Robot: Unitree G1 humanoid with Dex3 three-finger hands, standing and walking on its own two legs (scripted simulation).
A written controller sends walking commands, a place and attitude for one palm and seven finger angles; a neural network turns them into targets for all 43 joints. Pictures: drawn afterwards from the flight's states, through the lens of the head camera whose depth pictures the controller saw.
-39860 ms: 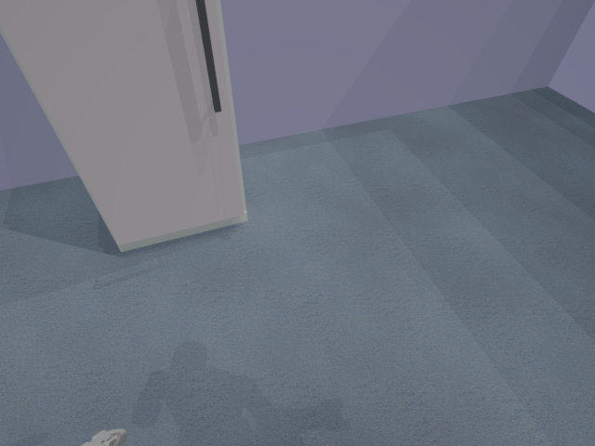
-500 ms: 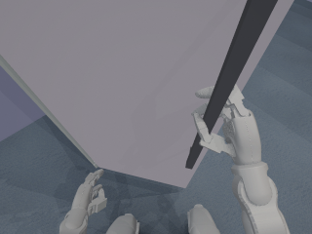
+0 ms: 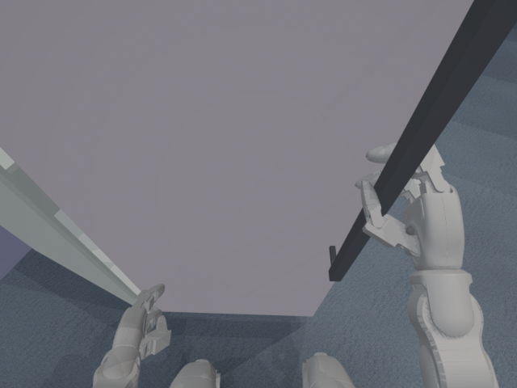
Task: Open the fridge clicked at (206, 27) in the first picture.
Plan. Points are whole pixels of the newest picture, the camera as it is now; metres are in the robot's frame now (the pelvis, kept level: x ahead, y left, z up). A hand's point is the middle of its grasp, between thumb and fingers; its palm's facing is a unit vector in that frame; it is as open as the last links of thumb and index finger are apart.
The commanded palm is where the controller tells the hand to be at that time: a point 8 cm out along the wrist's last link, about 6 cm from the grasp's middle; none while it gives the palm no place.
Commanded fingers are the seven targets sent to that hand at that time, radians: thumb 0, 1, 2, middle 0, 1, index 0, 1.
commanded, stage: stop walking and hold the door back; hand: right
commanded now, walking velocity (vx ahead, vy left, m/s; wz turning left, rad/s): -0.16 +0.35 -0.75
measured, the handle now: (372, 192) +0.34 -0.11 +0.14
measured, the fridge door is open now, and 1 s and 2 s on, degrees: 66 67 63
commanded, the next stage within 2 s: loosen the grip on the handle in 0.94 s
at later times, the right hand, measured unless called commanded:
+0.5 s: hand (367, 227) +0.27 -0.09 +0.17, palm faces +0.30 +0.92 -0.27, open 5.6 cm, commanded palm +0.25 -0.15 +0.15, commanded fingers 0.00 -0.90 -0.90 0.45 1.40 0.45 1.40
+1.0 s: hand (365, 208) +0.30 -0.09 +0.17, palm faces +0.25 +0.95 -0.18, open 5.4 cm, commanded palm +0.25 -0.15 +0.15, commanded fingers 0.00 -0.90 -0.90 0.45 1.40 0.45 1.40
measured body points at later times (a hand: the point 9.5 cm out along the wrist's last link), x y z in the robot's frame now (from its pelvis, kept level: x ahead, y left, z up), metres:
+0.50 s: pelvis -0.05 +0.13 +0.02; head -0.03 +0.15 +0.47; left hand +0.18 +0.31 -0.09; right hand +0.25 -0.14 +0.18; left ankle +0.05 +0.24 -0.72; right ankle -0.11 -0.02 -0.66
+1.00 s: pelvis -0.09 +0.11 +0.01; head -0.07 +0.13 +0.46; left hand +0.07 +0.32 -0.12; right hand +0.28 -0.14 +0.18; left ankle +0.00 +0.19 -0.72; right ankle -0.10 -0.01 -0.71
